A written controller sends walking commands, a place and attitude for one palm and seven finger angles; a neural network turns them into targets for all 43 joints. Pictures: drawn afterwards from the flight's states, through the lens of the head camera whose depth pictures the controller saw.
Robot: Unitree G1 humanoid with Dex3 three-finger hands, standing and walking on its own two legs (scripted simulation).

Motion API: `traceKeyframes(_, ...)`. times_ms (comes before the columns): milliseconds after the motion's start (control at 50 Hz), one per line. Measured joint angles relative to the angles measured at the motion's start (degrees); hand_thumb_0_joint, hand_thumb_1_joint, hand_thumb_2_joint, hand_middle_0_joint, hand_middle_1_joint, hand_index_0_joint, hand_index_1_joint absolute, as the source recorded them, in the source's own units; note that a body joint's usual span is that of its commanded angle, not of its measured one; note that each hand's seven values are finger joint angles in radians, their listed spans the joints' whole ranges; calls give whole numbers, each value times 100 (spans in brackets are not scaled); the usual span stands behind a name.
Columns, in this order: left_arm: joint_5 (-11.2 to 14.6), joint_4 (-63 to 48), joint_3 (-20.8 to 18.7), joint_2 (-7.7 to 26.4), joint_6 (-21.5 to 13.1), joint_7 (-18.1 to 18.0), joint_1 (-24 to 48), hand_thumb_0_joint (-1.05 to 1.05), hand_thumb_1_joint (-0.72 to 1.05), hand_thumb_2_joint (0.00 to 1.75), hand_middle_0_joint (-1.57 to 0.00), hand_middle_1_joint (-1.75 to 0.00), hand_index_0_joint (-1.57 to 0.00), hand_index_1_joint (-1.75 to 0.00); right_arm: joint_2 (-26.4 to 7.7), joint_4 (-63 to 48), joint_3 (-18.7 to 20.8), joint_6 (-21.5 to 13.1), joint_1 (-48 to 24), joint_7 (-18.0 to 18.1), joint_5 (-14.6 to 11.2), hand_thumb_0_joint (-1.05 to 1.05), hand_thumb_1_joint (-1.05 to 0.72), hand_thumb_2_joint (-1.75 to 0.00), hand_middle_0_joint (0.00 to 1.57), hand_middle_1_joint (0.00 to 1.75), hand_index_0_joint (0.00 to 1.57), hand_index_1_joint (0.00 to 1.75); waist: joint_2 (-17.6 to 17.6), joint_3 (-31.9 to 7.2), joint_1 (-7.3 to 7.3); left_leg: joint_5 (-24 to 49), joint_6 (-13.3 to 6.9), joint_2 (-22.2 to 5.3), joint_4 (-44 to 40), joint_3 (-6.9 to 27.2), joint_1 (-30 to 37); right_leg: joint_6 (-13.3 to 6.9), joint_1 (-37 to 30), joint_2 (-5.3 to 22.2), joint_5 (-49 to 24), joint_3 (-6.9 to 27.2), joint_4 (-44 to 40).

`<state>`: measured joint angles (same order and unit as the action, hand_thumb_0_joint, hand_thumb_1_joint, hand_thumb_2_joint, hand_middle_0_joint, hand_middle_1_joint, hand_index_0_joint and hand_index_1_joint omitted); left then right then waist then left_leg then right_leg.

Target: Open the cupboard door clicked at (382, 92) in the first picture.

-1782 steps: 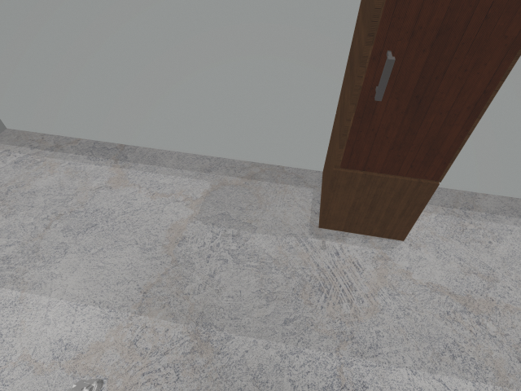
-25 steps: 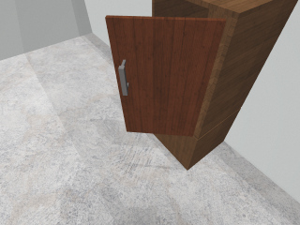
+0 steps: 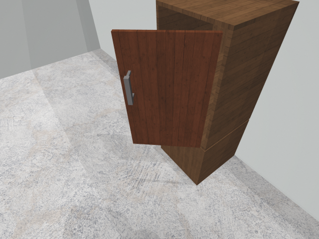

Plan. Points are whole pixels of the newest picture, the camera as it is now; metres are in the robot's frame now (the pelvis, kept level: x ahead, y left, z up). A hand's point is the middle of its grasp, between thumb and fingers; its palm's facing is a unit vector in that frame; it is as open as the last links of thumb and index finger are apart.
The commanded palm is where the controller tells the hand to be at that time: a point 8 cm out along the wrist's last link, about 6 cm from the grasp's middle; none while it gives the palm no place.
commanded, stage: come to a stop and stand still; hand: left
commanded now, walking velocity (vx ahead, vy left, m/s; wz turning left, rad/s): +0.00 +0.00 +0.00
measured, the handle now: (129, 88) +0.64 +0.15 +0.04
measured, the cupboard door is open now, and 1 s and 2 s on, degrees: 47 47 47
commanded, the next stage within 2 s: look again from close up in 0.92 s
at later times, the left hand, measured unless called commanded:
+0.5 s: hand out of the picture +0.05 +0.20 -0.16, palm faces +0.02 -0.96 -0.27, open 7.3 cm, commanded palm none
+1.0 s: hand out of the picture +0.08 +0.22 -0.15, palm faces +0.02 -0.95 -0.30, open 7.3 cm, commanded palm none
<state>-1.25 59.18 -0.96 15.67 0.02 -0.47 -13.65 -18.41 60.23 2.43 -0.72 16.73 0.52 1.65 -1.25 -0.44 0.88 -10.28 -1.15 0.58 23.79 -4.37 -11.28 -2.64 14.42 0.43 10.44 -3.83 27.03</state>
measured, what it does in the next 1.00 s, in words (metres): stands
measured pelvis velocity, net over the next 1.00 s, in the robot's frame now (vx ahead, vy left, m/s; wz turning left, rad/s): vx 0.04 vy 0.00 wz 0.02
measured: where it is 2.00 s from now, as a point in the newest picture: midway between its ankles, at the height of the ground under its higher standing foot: outside the picture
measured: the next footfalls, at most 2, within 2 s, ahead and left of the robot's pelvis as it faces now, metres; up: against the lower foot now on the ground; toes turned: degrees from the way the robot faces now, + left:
none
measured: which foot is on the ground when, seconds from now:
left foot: down 0.00-1.00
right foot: down 0.00-1.00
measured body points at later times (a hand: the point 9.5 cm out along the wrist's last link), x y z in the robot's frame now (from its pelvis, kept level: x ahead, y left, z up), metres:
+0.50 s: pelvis +0.02 -0.01 +0.00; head +0.02 -0.02 +0.45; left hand +0.05 +0.25 -0.14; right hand +0.03 -0.27 -0.15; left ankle +0.03 +0.11 -0.74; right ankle +0.05 -0.09 -0.74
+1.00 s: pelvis +0.04 +0.00 +0.01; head +0.04 -0.01 +0.46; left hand +0.08 +0.27 -0.13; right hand +0.10 -0.27 -0.14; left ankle +0.03 +0.11 -0.74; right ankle +0.05 -0.09 -0.74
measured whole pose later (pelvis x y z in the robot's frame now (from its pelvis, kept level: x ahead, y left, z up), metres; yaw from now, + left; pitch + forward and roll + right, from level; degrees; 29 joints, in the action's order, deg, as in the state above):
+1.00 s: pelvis +0.04 +0.00 +0.01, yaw +1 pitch -2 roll +1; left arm -0.9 62.9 -0.1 15.0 -0.8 -1.0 -11.8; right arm -16.0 63.6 0.2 -1.3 10.6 0.9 1.1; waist -0.6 1.3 -0.4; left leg -10.5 -0.3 0.1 18.5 -2.7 -6.1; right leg -2.6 8.2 -0.5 10.4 -5.1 20.2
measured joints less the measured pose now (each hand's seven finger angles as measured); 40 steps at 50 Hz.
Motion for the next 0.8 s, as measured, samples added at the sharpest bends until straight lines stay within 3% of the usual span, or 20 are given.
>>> traceKeyframes(160, 17, 200, 12, 51, 9, 8, 7, 0, 91, 90, -20, -30, -20, -30, -3, 191, -61, 10, 56, -15, -9, 0, -91, -90, 20, 30, 20, 30, 28, 2, 3, 14, 65, -76, -29, 97, 1, -65, -77, -90, -54, -80, -156)
traceKeyframes(540, 51, 312, 109, -254, -79, -56, 58, 0, 91, 90, -20, -30, -20, -30, 475, 363, -230, -29, -188, 10, -55, 0, -91, -90, 20, 30, 20, 30, 54, 170, -55, -12, 123, -109, -271, 180, 262, -65, -414, -144, -57, -147, -513)
traceKeyframes(800, 38, 349, 107, -227, -95, -67, 108, 0, 91, 90, -20, -30, -20, -30, 398, 324, -215, -61, -519, 42, -62, 0, -91, -90, 20, 30, 20, 30, 66, 183, -115, -34, 90, -68, -426, 161, 428, -17, -551, -113, -16, -120, -612)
